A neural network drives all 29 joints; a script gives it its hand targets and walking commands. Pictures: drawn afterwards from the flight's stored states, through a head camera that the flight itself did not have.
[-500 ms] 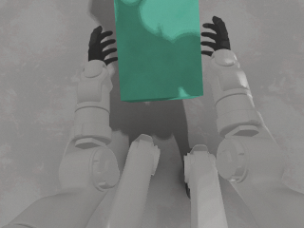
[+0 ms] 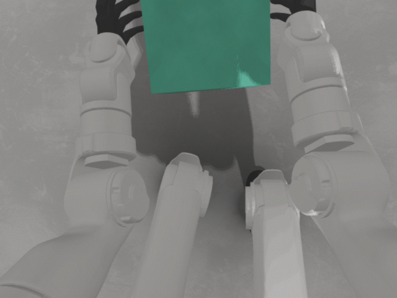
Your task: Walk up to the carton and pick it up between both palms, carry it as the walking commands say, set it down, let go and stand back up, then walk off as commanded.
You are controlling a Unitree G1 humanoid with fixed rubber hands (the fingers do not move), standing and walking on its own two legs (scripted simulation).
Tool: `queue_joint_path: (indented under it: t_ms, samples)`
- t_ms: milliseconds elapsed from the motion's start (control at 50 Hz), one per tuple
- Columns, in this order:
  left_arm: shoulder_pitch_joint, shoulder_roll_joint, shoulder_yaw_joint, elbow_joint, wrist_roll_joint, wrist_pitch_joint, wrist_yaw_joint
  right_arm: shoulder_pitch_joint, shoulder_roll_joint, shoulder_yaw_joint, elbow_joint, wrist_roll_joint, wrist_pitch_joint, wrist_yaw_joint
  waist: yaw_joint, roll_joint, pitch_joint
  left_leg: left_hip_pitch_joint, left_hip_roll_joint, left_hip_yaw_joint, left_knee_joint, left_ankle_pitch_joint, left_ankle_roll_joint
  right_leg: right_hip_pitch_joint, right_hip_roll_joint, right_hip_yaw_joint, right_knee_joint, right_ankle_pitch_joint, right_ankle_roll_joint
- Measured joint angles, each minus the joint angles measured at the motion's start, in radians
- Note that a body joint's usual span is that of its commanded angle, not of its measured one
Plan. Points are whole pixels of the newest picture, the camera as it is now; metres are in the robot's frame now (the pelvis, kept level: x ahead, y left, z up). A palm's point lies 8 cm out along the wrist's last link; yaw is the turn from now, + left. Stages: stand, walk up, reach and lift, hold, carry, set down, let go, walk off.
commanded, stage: set down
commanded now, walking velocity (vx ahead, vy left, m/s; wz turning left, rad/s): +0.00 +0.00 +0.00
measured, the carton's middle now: (205, 20) +0.57 +0.10 -0.23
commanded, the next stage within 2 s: none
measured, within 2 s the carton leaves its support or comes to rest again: rests again in 1.26 s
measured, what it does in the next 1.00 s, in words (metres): lowers itself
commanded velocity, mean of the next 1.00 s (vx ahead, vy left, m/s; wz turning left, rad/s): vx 0.00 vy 0.00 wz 0.00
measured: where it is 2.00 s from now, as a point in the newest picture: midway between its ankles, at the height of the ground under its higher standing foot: (218, 205)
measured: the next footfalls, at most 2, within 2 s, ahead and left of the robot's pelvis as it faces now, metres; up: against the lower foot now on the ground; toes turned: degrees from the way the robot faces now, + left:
none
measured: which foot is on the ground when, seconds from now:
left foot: down 0.00-1.00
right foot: down 0.00-1.00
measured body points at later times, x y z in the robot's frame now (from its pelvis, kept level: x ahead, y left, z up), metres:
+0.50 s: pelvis -0.01 +0.00 -0.05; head +0.38 +0.03 +0.16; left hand +0.54 +0.24 -0.22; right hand +0.59 -0.05 -0.24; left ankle +0.12 +0.14 -0.42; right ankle +0.10 -0.11 -0.42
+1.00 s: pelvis +0.01 +0.00 -0.08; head +0.39 +0.03 +0.14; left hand +0.54 +0.24 -0.27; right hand +0.59 -0.05 -0.28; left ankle +0.12 +0.13 -0.42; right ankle +0.10 -0.11 -0.42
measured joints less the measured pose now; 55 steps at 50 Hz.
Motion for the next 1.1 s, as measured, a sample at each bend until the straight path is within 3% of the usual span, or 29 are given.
queue_joint_path:
  t_ms: [140, 200, 320, 420, 480, 580, 660, 820, 900, 980, 1100]
  samples:
    - [-0.127, 0.053, -0.038, -0.004, -0.041, -0.009, 0.011, -0.115, -0.058, 0.027, -0.011, 0.056, -0.014, -0.004, -0.003, -0.006, 0.228, 0.047, 0.000, 0.000, 0.067, -0.011, -0.006, 0.047, 0.005, -0.009, 0.065, -0.010, 0.004]
    - [-0.208, 0.080, -0.063, -0.027, -0.071, -0.019, 0.024, -0.190, -0.101, 0.059, -0.053, 0.117, -0.010, -0.018, 0.002, 0.000, 0.408, 0.112, 0.004, 0.005, 0.098, -0.017, -0.003, 0.111, 0.006, -0.013, 0.095, -0.016, 0.004]
    - [-0.218, 0.114, -0.092, 0.035, -0.106, 0.002, 0.049, -0.206, -0.123, 0.096, 0.044, 0.158, -0.009, -0.002, 0.001, -0.023, 0.386, 0.032, 0.010, 0.012, 0.170, -0.026, -0.001, 0.032, 0.006, -0.023, 0.167, -0.026, 0.005]
    - [-0.238, 0.122, -0.128, 0.096, -0.126, -0.004, 0.099, -0.206, -0.157, 0.160, 0.074, 0.208, 0.005, 0.004, 0.011, 0.005, 0.384, 0.028, 0.013, 0.020, 0.205, -0.041, 0.021, 0.033, -0.004, -0.028, 0.201, -0.051, 0.004]
    - [-0.274, 0.140, -0.123, 0.144, -0.126, -0.023, 0.079, -0.243, -0.168, 0.167, 0.131, 0.196, -0.020, 0.005, 0.010, 0.004, 0.382, 0.023, 0.018, 0.027, 0.219, -0.052, 0.013, 0.027, -0.006, -0.027, 0.219, -0.060, 0.001]
    - [-0.278, 0.148, -0.094, 0.222, -0.074, -0.054, -0.011, -0.259, -0.188, 0.163, 0.196, 0.187, -0.031, 0.039, 0.025, 0.008, 0.333, -0.015, 0.039, 0.033, 0.251, -0.073, 0.021, -0.014, -0.002, -0.035, 0.244, -0.071, -0.003]
    - [-0.227, 0.135, -0.083, 0.237, -0.057, -0.051, -0.039, -0.228, -0.179, 0.154, 0.250, 0.168, -0.046, 0.058, 0.018, -0.005, 0.273, -0.047, 0.047, 0.041, 0.265, -0.092, 0.027, -0.045, -0.011, -0.038, 0.262, -0.095, -0.010]
    - [-0.198, 0.144, -0.125, 0.197, -0.104, -0.074, -0.022, -0.205, -0.188, 0.227, 0.215, 0.236, -0.074, 0.040, 0.010, -0.005, 0.338, -0.034, 0.066, 0.050, 0.290, -0.108, 0.037, -0.028, -0.024, -0.053, 0.285, -0.116, -0.025]
    - [-0.229, 0.174, -0.155, 0.229, -0.127, -0.086, -0.020, -0.222, -0.201, 0.258, 0.212, 0.282, -0.082, 0.037, 0.018, -0.002, 0.388, -0.016, 0.074, 0.052, 0.310, -0.112, 0.040, -0.014, -0.030, -0.062, 0.306, -0.115, -0.033]
    - [-0.241, 0.189, -0.180, 0.261, -0.155, -0.082, -0.012, -0.241, -0.205, 0.281, 0.253, 0.286, -0.082, 0.034, 0.017, -0.006, 0.382, -0.021, 0.077, 0.055, 0.328, -0.113, 0.039, -0.020, -0.033, -0.065, 0.328, -0.119, -0.037]
    - [-0.271, 0.186, -0.175, 0.301, -0.132, -0.086, -0.031, -0.256, -0.223, 0.261, 0.291, 0.275, -0.090, 0.058, 0.021, -0.001, 0.370, -0.031, 0.082, 0.062, 0.337, -0.104, 0.048, -0.028, -0.037, -0.065, 0.337, -0.113, -0.036]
